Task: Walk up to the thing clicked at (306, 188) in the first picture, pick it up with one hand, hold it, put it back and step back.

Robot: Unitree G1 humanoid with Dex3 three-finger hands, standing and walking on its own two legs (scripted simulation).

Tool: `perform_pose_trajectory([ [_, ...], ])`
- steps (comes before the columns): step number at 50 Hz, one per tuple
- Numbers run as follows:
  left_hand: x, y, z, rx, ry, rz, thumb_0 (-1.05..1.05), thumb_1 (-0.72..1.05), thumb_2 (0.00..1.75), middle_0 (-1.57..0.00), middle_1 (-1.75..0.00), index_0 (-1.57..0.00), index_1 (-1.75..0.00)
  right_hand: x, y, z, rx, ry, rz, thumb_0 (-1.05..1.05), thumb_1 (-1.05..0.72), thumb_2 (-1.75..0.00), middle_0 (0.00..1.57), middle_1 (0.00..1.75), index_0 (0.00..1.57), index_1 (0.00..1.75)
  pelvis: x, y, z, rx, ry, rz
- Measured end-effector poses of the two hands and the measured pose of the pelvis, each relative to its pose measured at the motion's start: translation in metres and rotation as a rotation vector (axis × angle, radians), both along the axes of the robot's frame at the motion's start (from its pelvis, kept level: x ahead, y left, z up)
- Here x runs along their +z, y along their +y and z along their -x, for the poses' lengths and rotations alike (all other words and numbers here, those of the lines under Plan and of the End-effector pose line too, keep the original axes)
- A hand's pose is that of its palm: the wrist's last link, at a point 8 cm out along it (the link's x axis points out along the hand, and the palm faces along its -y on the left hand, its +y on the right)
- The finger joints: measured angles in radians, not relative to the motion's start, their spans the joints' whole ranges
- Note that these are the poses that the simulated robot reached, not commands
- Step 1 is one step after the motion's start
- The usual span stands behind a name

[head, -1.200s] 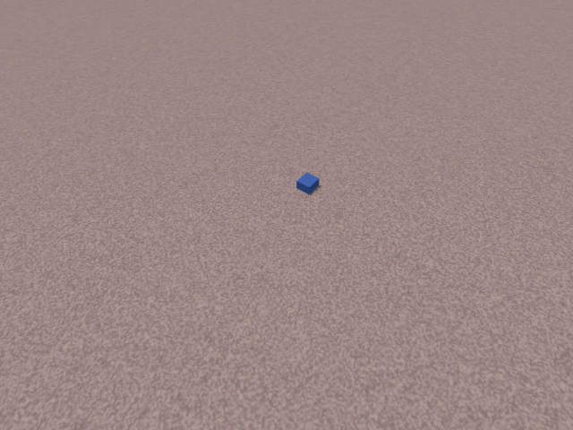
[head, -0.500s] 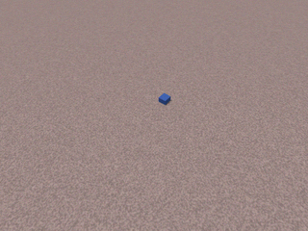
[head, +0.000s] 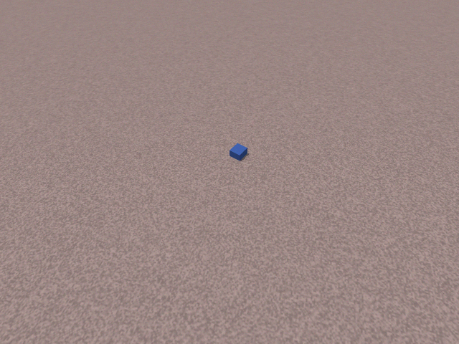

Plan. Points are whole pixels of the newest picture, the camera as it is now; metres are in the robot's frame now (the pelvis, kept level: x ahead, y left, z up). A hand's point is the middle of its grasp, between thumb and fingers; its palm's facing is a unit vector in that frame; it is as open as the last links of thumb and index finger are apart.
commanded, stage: walk up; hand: left
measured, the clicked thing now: (238, 151) +1.42 -0.02 -0.76
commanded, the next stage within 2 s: none
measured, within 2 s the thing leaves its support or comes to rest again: neither
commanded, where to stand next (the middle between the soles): +1.06 -0.20 m, yaw -11 degrees
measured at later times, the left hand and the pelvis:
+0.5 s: hand (161, 340) +0.19 +0.16 -0.15, palm faces -0.08 -0.93 -0.36, open 7.4 cm; pelvis +0.15 -0.10 -0.01, yaw -7 degrees
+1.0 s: hand (186, 195) +0.55 +0.15 -0.14, palm faces -0.26 -0.89 -0.38, open 7.4 cm; pelvis +0.40 -0.11 -0.01, yaw -12 degrees
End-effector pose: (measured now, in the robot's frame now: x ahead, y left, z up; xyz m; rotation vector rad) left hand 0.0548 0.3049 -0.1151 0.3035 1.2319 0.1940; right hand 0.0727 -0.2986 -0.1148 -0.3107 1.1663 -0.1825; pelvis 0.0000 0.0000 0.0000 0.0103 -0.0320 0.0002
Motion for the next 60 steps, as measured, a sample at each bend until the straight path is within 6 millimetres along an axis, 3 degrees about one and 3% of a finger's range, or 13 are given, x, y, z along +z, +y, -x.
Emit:
perform_pose_trajectory([
  [7,0.016,0.0,-0.041,-0.066,-0.014,-0.043,0.01,0.91,0.9,-0.2,-0.3,-0.2,-0.3,0.005,-0.054,0.019,-0.068,0.018,0.055,0.0,-0.9,-0.9,0.21,0.3,0.21,0.3,-0.002,-0.025,-0.024,-0.043,-0.007,-0.006],
  [12,0.019,-0.021,-0.084,-0.102,-0.043,-0.093,0.01,0.91,0.9,-0.2,-0.3,-0.2,-0.3,-0.011,-0.106,0.005,-0.119,0.029,0.072,0.0,-0.9,-0.9,0.21,0.3,0.21,0.3,-0.019,-0.059,-0.06,-0.088,-0.023,-0.026],
  [15,0.011,-0.04,-0.105,-0.094,-0.087,-0.125,0.01,0.91,0.9,-0.2,-0.3,-0.2,-0.3,-0.03,-0.131,-0.02,-0.113,0.033,0.082,0.0,-0.9,-0.9,0.21,0.3,0.2,0.3,-0.035,-0.079,-0.081,-0.083,-0.032,0.016],
  [17,0.008,-0.055,-0.111,-0.076,-0.109,-0.113,0.01,0.91,0.9,-0.2,-0.3,-0.2,-0.3,-0.033,-0.135,-0.042,-0.096,0.038,0.066,0.01,-0.9,-0.9,0.2,0.3,0.2,0.3,-0.035,-0.088,-0.093,-0.085,-0.036,0.023],
  [24,0.008,-0.094,-0.127,-0.063,-0.023,-0.034,0.01,0.91,0.9,-0.2,-0.3,-0.2,-0.3,-0.006,-0.127,-0.127,-0.042,-0.063,-0.003,0.0,-0.9,-0.9,0.2,0.3,0.2,0.3,-0.012,-0.103,-0.143,-0.122,-0.031,0.027],
  [29,-0.002,-0.099,-0.165,-0.08,0.009,-0.006,0.01,0.9,0.9,-0.21,-0.3,-0.2,-0.3,0.007,-0.127,-0.174,-0.025,-0.064,0.01,0.0,-0.9,-0.9,0.21,0.3,0.2,0.3,-0.011,-0.106,-0.19,-0.132,-0.014,0.037],
  [33,-0.014,-0.091,-0.214,-0.095,0.001,0.009,0.01,0.9,0.9,-0.21,-0.31,-0.2,-0.3,0.008,-0.128,-0.219,-0.027,-0.05,0.05,0.0,-0.9,-0.9,0.21,0.3,0.2,0.3,-0.018,-0.099,-0.234,-0.126,0.001,0.052],
  [38,-0.028,-0.079,-0.291,-0.146,0.013,-0.004,0.01,0.91,0.9,-0.21,-0.3,-0.2,-0.3,0.011,-0.119,-0.273,-0.058,-0.122,0.091,0.0,-0.9,-0.9,0.2,0.3,0.2,0.3,-0.027,-0.086,-0.288,-0.156,0.0,0.014],
  [45,-0.002,-0.089,-0.419,-0.259,-0.088,-0.02,0.01,0.91,0.9,-0.2,-0.3,-0.2,-0.3,0.021,-0.116,-0.285,-0.173,-0.098,0.07,0.0,-0.9,-0.9,0.21,0.3,0.2,0.3,-0.011,-0.093,-0.354,-0.184,-0.01,0.006],
  [53,0.019,-0.131,-0.543,-0.35,-0.174,-0.046,0.01,0.91,0.9,-0.2,-0.3,-0.2,-0.3,-0.006,-0.141,-0.299,-0.236,0.025,0.026,0.0,-0.9,-0.9,0.21,0.3,0.21,0.3,-0.017,-0.12,-0.426,-0.209,-0.018,-0.021],
  [57,0.016,-0.159,-0.591,-0.352,-0.227,-0.073,0.01,0.91,0.9,-0.2,-0.3,-0.2,-0.3,-0.036,-0.165,-0.327,-0.253,0.055,0.002,0.0,-0.9,-0.9,0.21,0.3,0.2,0.3,-0.035,-0.147,-0.466,-0.21,-0.022,-0.007],
  [60,0.019,-0.177,-0.608,-0.329,-0.26,-0.068,0.01,0.91,0.9,-0.2,-0.3,-0.2,-0.3,-0.042,-0.173,-0.361,-0.231,0.065,-0.02,0.0,-0.9,-0.9,0.2,0.3,0.2,0.3,-0.033,-0.16,-0.488,-0.208,-0.036,-0.01],
])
